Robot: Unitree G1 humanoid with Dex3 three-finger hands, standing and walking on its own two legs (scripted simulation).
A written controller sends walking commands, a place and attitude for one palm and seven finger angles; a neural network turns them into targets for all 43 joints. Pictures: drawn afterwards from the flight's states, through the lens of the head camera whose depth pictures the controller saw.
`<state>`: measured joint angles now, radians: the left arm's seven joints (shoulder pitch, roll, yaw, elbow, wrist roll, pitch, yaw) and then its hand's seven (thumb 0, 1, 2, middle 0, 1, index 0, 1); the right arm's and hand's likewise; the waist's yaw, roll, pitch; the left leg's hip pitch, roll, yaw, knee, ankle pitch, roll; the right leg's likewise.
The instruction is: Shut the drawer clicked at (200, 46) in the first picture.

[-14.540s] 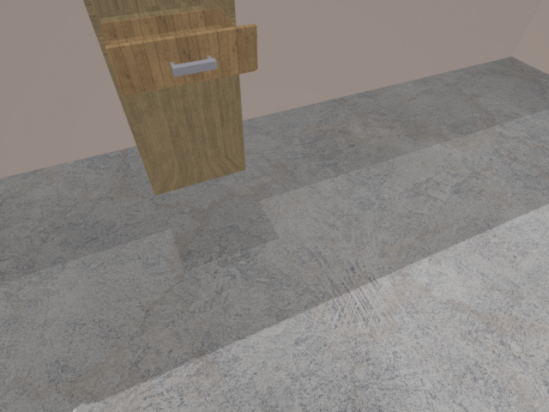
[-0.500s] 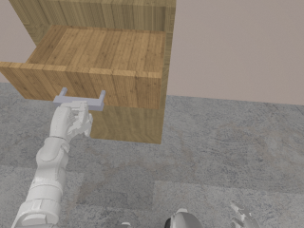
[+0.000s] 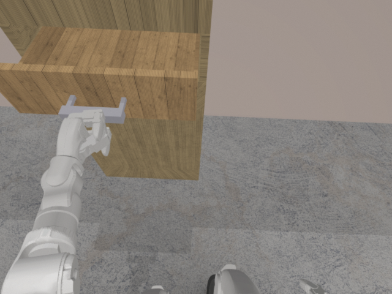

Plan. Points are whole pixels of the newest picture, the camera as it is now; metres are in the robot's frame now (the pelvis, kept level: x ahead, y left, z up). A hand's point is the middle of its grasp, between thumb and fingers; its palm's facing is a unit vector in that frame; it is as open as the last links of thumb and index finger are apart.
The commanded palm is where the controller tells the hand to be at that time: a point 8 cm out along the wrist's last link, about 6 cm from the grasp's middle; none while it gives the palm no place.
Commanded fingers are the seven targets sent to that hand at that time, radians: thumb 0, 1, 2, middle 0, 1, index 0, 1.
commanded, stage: push the drawer shut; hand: left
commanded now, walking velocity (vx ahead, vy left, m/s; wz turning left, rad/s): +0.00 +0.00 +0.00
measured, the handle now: (95, 107) +0.50 +0.21 +0.05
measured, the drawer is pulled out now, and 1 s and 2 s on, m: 0.15 0.02 0.00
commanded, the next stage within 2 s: pull the fist back off the drawer in 1.46 s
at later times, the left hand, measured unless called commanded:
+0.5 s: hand (111, 115) +0.48 +0.17 +0.05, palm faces -0.07 -1.00 -0.03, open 3.3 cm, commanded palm +0.46 +0.22 +0.05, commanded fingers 0.00 0.90 0.90 -1.40 -1.60 -1.40 -1.60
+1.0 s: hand (118, 92) +0.54 +0.17 +0.06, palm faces -0.06 -1.00 -0.02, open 3.4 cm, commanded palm +0.52 +0.21 +0.05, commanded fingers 0.00 0.90 0.90 -1.40 -1.60 -1.40 -1.60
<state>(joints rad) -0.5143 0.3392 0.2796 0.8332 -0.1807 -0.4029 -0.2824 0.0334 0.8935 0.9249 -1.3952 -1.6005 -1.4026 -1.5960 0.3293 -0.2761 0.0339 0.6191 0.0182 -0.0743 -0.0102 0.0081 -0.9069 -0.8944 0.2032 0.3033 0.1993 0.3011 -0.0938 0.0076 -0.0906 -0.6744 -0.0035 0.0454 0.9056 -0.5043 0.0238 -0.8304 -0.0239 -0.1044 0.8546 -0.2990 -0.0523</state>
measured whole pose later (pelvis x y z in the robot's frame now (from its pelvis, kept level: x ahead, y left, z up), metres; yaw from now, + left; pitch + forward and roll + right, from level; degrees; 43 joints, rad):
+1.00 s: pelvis +0.00 +0.01 -0.02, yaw -2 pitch +24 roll -2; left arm -0.99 0.54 0.41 1.21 -0.06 -0.39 -0.26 0.05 0.88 0.92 -1.40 -1.60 -1.40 -1.60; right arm 0.42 -0.28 0.06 0.60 -0.03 0.06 0.02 0.00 -0.91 -0.89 0.20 0.30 0.20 0.30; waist -0.22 0.02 -0.09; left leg -0.89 0.02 0.04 1.02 -0.54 0.04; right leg -1.03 0.00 -0.11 0.90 -0.29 -0.04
